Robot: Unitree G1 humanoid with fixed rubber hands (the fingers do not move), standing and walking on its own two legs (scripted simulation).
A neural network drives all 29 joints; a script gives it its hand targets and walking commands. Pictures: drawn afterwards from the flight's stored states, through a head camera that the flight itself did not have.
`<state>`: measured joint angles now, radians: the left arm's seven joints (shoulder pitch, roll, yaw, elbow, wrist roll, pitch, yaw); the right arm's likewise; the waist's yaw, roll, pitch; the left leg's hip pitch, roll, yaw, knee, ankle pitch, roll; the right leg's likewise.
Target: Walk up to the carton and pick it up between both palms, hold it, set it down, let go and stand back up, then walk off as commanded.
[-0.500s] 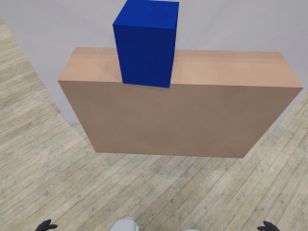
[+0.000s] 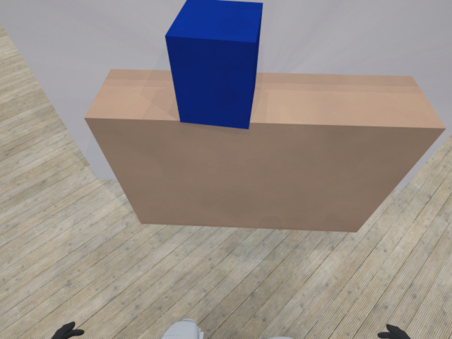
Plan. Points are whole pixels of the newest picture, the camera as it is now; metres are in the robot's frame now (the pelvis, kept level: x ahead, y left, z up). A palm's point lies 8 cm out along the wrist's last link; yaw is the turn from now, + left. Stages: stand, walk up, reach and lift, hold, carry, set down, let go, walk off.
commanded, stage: stand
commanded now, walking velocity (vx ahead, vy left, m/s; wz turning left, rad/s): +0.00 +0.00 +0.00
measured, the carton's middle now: (219, 66) +0.77 +0.04 +0.06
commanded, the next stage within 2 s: none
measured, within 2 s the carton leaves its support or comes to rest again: neither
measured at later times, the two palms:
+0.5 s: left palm out of the picture +0.09 +0.32 -0.09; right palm out of the picture +0.09 -0.31 -0.10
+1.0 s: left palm out of the picture +0.09 +0.32 -0.09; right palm out of the picture +0.09 -0.31 -0.10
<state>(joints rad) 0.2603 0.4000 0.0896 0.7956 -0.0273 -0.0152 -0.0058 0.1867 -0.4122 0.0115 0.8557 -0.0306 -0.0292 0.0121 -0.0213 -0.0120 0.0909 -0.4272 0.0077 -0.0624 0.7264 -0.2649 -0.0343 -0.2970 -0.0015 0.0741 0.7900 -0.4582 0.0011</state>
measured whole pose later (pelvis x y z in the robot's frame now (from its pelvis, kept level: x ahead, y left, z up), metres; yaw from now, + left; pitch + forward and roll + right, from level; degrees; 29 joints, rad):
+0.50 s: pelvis +0.00 +0.00 +0.00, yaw +0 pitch -2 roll +1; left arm 0.26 0.40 0.09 0.80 -0.03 -0.02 -0.01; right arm 0.19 -0.41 0.01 0.86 -0.03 -0.03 0.01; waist -0.02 -0.01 0.09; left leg -0.43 0.01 -0.06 0.73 -0.26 -0.03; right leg -0.30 0.00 0.07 0.79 -0.46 0.00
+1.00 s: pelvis +0.00 +0.00 +0.00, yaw +0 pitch -2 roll +1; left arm 0.26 0.40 0.09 0.80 -0.03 -0.02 -0.01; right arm 0.19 -0.41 0.01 0.86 -0.03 -0.03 0.01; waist -0.02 -0.01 0.09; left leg -0.43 0.01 -0.06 0.73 -0.27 -0.03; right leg -0.30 0.00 0.07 0.79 -0.46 0.00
